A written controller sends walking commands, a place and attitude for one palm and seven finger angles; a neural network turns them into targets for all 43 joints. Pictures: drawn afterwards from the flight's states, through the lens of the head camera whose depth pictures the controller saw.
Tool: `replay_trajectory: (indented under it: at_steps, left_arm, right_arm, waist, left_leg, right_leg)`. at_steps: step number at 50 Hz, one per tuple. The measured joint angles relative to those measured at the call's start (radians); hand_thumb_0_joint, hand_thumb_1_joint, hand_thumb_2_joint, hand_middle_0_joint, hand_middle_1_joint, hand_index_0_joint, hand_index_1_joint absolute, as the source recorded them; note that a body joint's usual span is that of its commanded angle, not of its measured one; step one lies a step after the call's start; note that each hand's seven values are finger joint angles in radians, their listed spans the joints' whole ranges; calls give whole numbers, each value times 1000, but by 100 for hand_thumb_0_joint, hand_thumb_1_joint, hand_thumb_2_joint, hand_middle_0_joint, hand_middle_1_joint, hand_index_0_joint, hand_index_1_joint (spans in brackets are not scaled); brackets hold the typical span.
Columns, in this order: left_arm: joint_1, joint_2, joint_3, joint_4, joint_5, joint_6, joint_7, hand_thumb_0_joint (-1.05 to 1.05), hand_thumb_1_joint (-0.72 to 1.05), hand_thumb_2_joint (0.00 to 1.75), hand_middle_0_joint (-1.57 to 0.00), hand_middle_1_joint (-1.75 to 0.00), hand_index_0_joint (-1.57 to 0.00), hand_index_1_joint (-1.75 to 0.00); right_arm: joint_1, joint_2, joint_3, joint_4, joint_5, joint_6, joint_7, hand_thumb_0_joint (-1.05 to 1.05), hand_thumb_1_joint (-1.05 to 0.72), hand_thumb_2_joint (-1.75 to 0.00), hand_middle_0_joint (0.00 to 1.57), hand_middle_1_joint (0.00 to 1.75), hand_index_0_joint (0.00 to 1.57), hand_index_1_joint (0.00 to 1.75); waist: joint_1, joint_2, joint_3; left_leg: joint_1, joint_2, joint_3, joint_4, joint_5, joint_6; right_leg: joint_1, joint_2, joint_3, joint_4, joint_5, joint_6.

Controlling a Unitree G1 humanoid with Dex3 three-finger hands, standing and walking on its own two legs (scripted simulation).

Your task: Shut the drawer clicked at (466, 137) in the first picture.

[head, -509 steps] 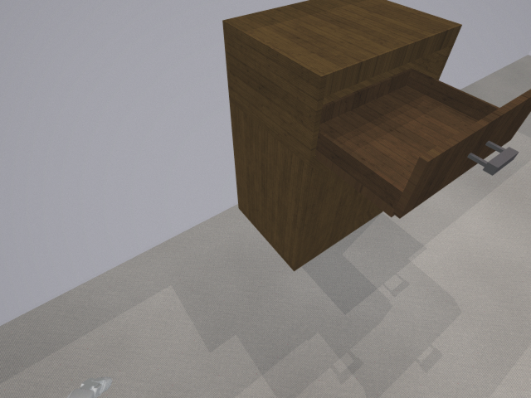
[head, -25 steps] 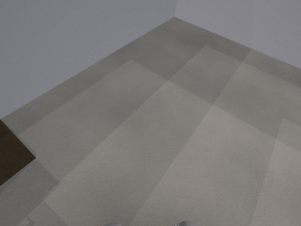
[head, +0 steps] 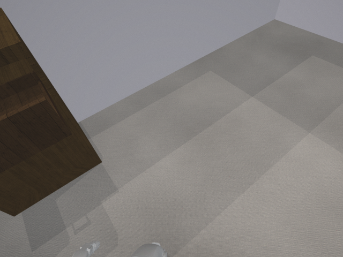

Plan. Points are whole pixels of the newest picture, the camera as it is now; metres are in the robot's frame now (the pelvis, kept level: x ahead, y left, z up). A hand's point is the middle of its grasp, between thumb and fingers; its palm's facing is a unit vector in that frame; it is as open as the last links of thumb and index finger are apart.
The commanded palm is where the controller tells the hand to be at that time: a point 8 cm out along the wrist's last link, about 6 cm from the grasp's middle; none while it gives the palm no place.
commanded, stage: turn to face it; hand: left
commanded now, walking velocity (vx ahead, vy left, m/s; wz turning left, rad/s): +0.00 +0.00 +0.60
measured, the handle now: out of the picture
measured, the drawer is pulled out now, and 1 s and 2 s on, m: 0.30 0.30 0.30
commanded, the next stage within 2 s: take the last steps up to it in 1.02 s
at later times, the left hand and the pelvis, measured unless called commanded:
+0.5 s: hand out of the picture -0.04 +0.27 -0.18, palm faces +0.36 -0.89 -0.26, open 7.3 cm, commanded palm none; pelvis -0.01 +0.04 +0.00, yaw +18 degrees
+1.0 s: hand out of the picture -0.01 +0.22 -0.13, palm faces +0.54 -0.79 -0.30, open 7.3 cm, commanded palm none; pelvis +0.00 +0.00 +0.00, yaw +33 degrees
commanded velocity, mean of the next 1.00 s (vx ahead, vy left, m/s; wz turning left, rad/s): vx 0.00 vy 0.00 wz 0.50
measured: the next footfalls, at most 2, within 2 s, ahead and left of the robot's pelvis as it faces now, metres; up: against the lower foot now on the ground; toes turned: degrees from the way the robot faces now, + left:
left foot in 0.36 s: +0.00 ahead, +0.14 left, +0.00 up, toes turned +19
right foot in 0.86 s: +0.09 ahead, -0.07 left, +0.00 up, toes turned +27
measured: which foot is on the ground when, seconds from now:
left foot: up 0.00-0.34, down 0.36-0.86, up 0.88-1.00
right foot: down 0.00-0.36, up 0.38-0.84, down 0.86-1.00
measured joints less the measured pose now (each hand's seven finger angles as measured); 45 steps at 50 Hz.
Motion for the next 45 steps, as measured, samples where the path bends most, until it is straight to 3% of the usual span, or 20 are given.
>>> replay_trajectory:
  at_steps: [3, 6, 14, 17, 18, 20, 23, 26, 30, 36, 40, 42, 43, 45]
  left_arm:
    - [20, -7, -5, 11, 2, 0, -1, 1, 91, 90, -21, -30, -21, -30]
    - [35, -7, -7, 17, 5, -4, -2, 1, 91, 90, -21, -30, -21, -30]
    - [71, 24, 3, 32, 15, 0, -10, 1, 91, 89, -21, -30, -21, -30]
    - [87, 54, 16, 44, 10, 10, -12, 1, 91, 89, -21, -30, -21, -30]
    - [94, 65, 22, 47, 5, 15, -13, 1, 91, 90, -21, -30, -21, -30]
    - [81, 92, 33, 63, 1, 39, -10, 1, 91, 90, -21, -30, -21, -30]
    - [62, 107, 41, 75, 1, 61, -5, 1, 91, 90, -21, -30, -20, -30]
    - [38, 107, 42, 64, 1, 54, -12, 1, 91, 90, -20, -30, -20, -30]
    - [7, 102, 37, 38, 0, 41, -14, 1, 91, 90, -20, -30, -20, -30]
    - [-43, 82, 27, 14, -4, 39, -7, 1, 91, 90, -20, -30, -20, -30]
    - [-64, 58, 15, -2, -10, 29, -5, 1, 91, 90, -20, -30, -20, -30]
    - [-61, 46, 7, -10, -13, 15, -5, 1, 91, 90, -20, -30, -20, -30]
    - [-55, 42, 3, -14, -10, 4, -4, 1, 91, 90, -20, -30, -20, -30]
    - [-45, 23, -6, -9, -3, -8, -3, 1, 91, 90, -21, -30, -20, -30]
  right_arm:
    - [-5, -13, -6, -1, -2, 1, 9, 0, -91, -90, 20, 30, 20, 30]
    - [-10, -19, -5, 0, 0, 4, 12, 0, -91, -90, 20, 30, 19, 30]
    - [-71, -19, 16, -7, 7, 3, 12, 0, -91, -90, 19, 30, 19, 30]
    - [-89, -13, 27, -31, 9, -16, 13, 0, -91, -90, 19, 30, 19, 30]
    - [-92, -12, 29, -39, 7, -28, 14, 0, -91, -90, 19, 30, 19, 30]
    - [-104, 4, 35, -47, 9, -46, 10, 0, -91, -90, 20, 30, 19, 30]
    - [-94, 19, 48, -55, 7, -56, -2, 0, -91, -90, 20, 30, 19, 30]
    - [-78, 25, 55, -51, 4, -53, -10, 0, -90, -90, 20, 30, 20, 30]
    - [-53, 35, 60, -42, 4, -51, -10, 0, -90, -90, 20, 30, 20, 30]
    - [-12, 45, 57, -31, -1, -45, -9, 0, -90, -90, 20, 30, 20, 30]
    - [12, 37, 49, -19, -4, -36, -12, 0, -90, -90, 20, 30, 20, 30]
    - [25, 30, 43, -13, 0, -31, -13, 0, -90, -90, 20, 30, 20, 30]
    - [32, 25, 40, -10, 5, -30, -12, 0, -90, -90, 20, 30, 20, 30]
    - [30, 12, 28, 1, 8, -20, -15, 0, -90, -90, 20, 30, 20, 30]
  waist:
    - [-5, -11, 5]
    - [-4, -30, 14]
    - [39, -72, 51]
    - [49, -89, 50]
    - [50, -94, 44]
    - [56, -122, 55]
    - [55, -112, 47]
    - [48, -93, 38]
    - [40, -82, 26]
    - [11, -66, 16]
    - [-7, -41, 13]
    - [-9, -29, 5]
    - [-6, -25, -1]
    - [-7, 1, 7]
  left_leg:
    - [-27, 42, 34, 146, 45, -23]
    - [-4, 81, 51, 129, 48, -41]
    - [137, 114, 122, -186, -5, -33]
    - [219, 101, 156, -372, 84, -14]
    - [236, 94, 154, -419, 118, 27]
    - [217, 72, 145, -382, 90, 74]
    - [230, 69, 112, -412, 95, 85]
    - [256, 61, 74, -479, 139, 87]
    - [275, 41, 33, -536, 178, 92]
    - [268, 15, -26, -542, 194, 83]
    - [245, 1, -64, -514, 189, 65]
    - [226, -8, -80, -480, 176, 51]
    - [209, -15, -84, -448, 161, 43]
    - [153, -15, -73, -282, 10, 27]
  right_leg:
    - [30, -23, -32, -35, 14, 2]
    - [46, -46, -69, -46, 15, 3]
    - [32, -103, -161, 13, -19, 30]
    - [6, -130, -196, 84, -57, 55]
    - [-22, -142, -194, 140, -75, 64]
    - [-99, -133, -99, 320, -202, 83]
    - [-193, -84, -15, 524, -211, 97]
    - [-245, -61, 29, 590, -128, 106]
    - [-260, -48, 68, 550, -71, 115]
    - [-210, -12, 89, 395, -104, 116]
    - [-138, 25, 84, 236, -102, 101]
    - [-71, 38, 74, 88, -13, 94]
    - [-41, 38, 69, 18, 38, 75]
    - [-37, 41, 45, 37, 25, 19]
